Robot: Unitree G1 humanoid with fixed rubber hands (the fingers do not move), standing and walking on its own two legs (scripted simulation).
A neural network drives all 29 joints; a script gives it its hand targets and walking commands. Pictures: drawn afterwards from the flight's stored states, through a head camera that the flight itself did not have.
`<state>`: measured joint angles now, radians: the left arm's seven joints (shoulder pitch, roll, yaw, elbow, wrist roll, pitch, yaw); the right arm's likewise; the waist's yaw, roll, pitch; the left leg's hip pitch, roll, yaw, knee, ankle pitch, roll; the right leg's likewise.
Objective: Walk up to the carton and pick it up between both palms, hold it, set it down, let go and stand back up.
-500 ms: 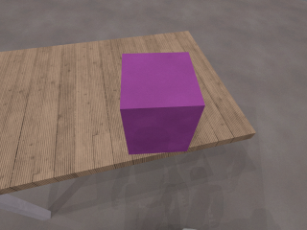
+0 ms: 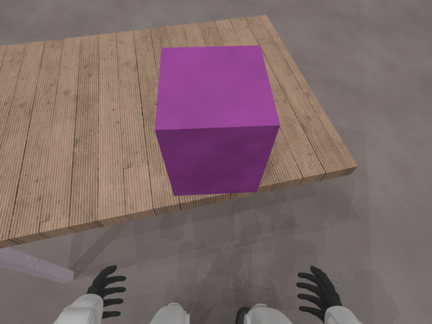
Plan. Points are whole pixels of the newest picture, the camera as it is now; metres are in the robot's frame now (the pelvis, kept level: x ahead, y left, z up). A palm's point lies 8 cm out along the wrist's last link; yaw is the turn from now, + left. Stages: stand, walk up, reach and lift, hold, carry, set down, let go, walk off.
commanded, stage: reach and lift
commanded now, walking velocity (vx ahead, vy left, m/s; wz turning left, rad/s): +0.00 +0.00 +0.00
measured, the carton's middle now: (213, 126) +0.50 +0.05 +0.01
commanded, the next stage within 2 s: none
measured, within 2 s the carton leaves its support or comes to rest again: neither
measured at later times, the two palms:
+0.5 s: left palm (93, 286) +0.17 +0.25 -0.07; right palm (326, 295) +0.18 -0.17 -0.06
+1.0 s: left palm (103, 279) +0.19 +0.23 -0.05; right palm (334, 286) +0.19 -0.18 -0.04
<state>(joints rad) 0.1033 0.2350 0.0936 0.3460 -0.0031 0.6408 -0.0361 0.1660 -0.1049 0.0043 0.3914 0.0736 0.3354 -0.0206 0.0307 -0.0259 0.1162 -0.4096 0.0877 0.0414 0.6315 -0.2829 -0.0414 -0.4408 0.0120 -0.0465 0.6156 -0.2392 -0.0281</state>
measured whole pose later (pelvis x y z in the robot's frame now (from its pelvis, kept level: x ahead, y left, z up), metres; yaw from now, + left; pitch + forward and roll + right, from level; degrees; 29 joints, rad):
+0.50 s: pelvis +0.03 +0.01 +0.02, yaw +0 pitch +2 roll +0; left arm 0.20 0.21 0.04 0.43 -0.07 0.18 -0.01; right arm 0.27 -0.07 0.01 0.46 0.05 -0.01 -0.02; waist 0.04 -0.02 0.06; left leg -0.24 0.07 0.05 0.44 -0.23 -0.04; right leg -0.27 0.00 -0.04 0.42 -0.19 -0.01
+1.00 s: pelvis +0.03 +0.02 +0.02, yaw +0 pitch -2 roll +0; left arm 0.23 0.16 -0.04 0.49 -0.09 -0.07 0.07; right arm 0.23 -0.11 -0.02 0.59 0.09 -0.20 0.04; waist 0.04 -0.04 0.04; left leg -0.12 0.06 0.07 0.37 -0.21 -0.03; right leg -0.16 -0.01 -0.03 0.36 -0.17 -0.01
